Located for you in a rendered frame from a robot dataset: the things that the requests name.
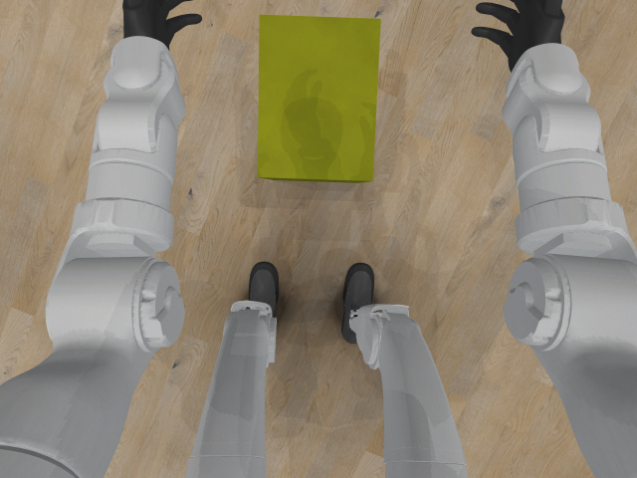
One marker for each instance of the robot right foot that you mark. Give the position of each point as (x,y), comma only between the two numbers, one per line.
(357,292)

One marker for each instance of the robot right shin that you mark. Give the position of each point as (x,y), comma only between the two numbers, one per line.
(357,324)

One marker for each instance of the left robot upper arm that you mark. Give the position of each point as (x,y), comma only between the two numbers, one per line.
(107,317)

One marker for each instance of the carton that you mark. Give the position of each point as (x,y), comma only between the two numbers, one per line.
(318,81)

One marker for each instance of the robot left forearm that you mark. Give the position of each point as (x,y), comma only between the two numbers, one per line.
(132,166)

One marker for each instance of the right robot hand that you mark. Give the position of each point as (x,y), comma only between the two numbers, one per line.
(539,22)

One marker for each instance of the right robot upper arm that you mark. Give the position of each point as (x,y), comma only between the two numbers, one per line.
(579,316)

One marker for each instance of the left robot hand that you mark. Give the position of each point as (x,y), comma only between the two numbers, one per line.
(148,18)

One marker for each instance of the robot right forearm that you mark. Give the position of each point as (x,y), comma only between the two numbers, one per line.
(560,166)

